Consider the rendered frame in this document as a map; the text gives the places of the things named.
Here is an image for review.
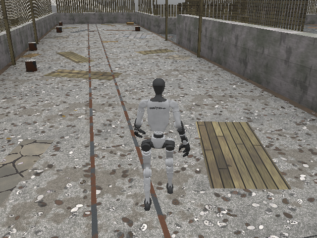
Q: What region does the left robot upper arm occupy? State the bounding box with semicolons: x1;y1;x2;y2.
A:
135;99;148;126

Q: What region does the right robot forearm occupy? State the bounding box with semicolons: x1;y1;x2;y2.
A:
177;121;188;145

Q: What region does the robot left thigh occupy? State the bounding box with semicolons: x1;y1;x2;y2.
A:
141;139;152;178

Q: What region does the robot left hand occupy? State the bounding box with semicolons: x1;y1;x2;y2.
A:
134;129;146;138

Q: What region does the left robot forearm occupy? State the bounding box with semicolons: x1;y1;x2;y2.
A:
134;118;141;132

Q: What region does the right robot upper arm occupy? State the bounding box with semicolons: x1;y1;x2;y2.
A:
169;100;182;128

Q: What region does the robot left shin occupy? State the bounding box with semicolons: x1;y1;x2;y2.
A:
143;169;151;204

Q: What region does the robot right hand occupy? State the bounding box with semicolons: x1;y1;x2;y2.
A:
179;143;190;157

